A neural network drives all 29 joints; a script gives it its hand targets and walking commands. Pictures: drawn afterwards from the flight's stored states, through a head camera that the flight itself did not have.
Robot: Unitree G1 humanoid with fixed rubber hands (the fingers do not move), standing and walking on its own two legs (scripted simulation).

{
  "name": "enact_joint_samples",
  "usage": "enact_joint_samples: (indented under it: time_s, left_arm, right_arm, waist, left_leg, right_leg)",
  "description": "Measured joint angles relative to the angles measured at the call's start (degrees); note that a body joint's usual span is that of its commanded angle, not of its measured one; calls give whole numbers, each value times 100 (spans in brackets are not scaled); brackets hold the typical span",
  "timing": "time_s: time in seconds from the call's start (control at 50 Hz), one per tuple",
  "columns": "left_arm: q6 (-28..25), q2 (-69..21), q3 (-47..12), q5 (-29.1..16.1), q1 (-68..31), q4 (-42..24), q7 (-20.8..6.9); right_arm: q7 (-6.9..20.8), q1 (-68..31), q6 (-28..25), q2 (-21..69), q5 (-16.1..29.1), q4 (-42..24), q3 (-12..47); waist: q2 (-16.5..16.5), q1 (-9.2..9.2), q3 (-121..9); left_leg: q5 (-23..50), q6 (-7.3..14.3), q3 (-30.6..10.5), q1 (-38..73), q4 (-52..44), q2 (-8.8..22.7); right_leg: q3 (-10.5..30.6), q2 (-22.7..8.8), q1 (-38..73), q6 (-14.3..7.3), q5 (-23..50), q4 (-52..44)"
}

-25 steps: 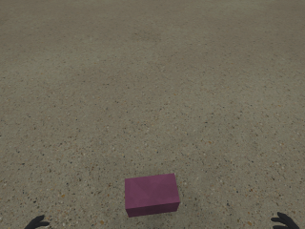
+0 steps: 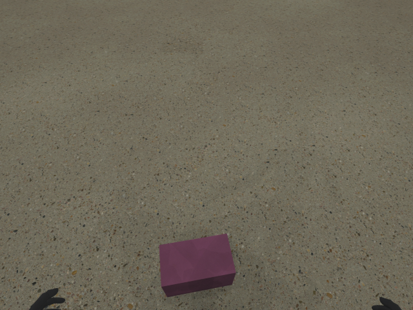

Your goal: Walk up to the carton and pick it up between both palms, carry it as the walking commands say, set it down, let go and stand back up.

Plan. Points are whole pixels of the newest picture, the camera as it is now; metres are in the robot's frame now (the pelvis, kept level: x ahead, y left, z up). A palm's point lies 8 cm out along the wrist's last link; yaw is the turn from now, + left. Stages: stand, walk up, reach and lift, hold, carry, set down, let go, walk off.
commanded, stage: walk up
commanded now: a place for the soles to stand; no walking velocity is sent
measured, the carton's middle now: (196, 265) +0.39 +0.06 -0.67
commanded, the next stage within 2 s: reach and lift in 0.84 s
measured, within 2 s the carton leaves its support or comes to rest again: neither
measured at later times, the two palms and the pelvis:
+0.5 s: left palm out of the picture +0.13 +0.33 -0.09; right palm out of the picture +0.09 -0.33 -0.08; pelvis +0.01 +0.01 +0.01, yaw +1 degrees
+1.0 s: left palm out of the picture +0.14 +0.33 -0.08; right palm (364, 305) +0.16 -0.29 -0.08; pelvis -0.02 +0.02 +0.00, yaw +5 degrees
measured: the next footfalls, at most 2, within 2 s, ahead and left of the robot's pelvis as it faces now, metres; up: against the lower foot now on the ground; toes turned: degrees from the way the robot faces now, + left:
none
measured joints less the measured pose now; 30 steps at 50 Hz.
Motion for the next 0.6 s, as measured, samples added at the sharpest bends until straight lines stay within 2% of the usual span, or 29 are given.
enact_joint_samples:
  time_s: [0.06,0.16,0.22,0.6]
  left_arm:
    - [-17,-90,-21,-30,25,-7,25]
    - [-34,-242,-38,-53,-140,69,55]
    - [-59,-290,-42,-59,-249,116,57]
    - [-53,-270,-18,-22,-302,348,7]
  right_arm:
    - [22,65,28,-11,81,12,24]
    - [-49,200,-48,76,18,124,83]
    - [-64,214,-72,118,9,169,103]
    - [-106,230,-114,246,0,202,95]
  waist:
    - [70,12,-37]
    - [47,-4,-113]
    - [42,-19,-131]
    - [-41,-17,-195]
  left_leg:
    - [-26,203,-385,-6,-113,-109]
    - [235,-45,-521,172,-585,-209]
    - [262,-121,-542,196,-649,-205]
    - [307,-43,-617,191,-693,-307]
  right_leg:
    - [9,65,69,-58,120,-219]
    - [-16,9,203,-26,226,-515]
    - [-42,4,252,-15,265,-614]
    - [-140,-132,370,90,359,-817]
